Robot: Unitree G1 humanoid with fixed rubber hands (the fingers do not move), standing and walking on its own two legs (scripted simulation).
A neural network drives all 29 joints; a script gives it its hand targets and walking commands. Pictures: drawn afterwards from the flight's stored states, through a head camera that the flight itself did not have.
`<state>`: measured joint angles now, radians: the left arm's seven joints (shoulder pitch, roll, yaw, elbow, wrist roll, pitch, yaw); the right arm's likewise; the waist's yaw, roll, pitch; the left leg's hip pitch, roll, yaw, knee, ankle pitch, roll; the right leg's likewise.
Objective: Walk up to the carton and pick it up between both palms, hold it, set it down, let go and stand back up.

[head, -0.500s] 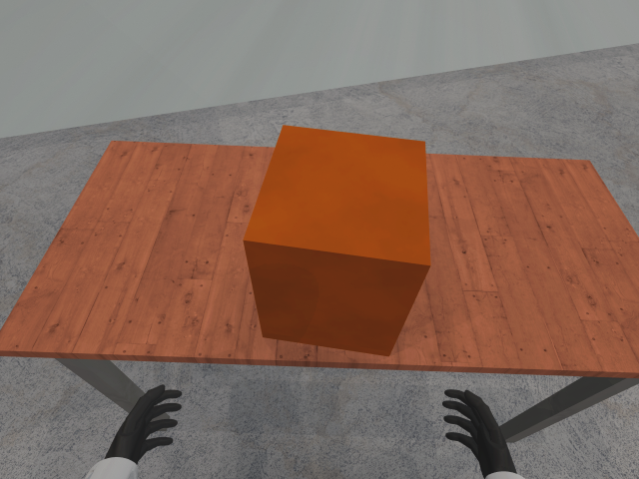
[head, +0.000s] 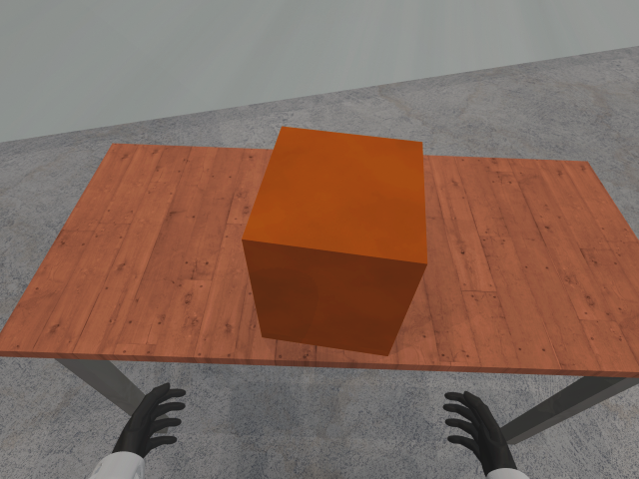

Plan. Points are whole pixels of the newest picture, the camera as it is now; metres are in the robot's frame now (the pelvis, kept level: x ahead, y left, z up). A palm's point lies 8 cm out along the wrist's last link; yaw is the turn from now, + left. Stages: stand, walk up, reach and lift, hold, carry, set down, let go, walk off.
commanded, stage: stand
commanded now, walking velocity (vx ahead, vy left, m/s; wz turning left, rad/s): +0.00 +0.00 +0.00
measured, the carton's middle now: (337, 246) +0.42 -0.02 +0.02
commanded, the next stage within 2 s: none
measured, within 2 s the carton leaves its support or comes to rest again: neither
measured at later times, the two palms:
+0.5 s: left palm (85, 455) +0.15 +0.28 -0.05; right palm (546, 476) +0.14 -0.28 -0.08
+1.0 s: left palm (80, 463) +0.14 +0.28 -0.06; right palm (549, 477) +0.13 -0.29 -0.08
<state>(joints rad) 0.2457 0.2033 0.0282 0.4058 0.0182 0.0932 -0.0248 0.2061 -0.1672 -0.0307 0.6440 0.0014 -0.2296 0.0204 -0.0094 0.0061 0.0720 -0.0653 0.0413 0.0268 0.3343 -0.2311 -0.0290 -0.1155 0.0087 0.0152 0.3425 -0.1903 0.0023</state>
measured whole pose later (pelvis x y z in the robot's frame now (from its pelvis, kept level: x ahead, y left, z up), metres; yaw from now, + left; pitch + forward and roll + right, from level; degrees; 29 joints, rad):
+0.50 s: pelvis -0.01 +0.00 -0.01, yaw +0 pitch -4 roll +0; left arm 0.24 0.37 0.03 0.50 0.03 0.00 -0.01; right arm 0.20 -0.34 -0.04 0.65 -0.02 -0.03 0.00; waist -0.01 0.01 0.06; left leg -0.08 0.04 0.03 0.44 -0.28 -0.02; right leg -0.13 0.01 0.02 0.45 -0.25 0.00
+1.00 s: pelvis -0.01 +0.00 -0.01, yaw +0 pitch -4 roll +0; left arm 0.24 0.37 0.03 0.54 0.03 -0.01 -0.01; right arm 0.20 -0.35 -0.04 0.65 -0.02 -0.02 0.00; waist -0.01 0.01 0.06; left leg -0.08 0.04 0.03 0.44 -0.28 -0.02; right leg -0.13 0.01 0.02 0.45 -0.25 0.00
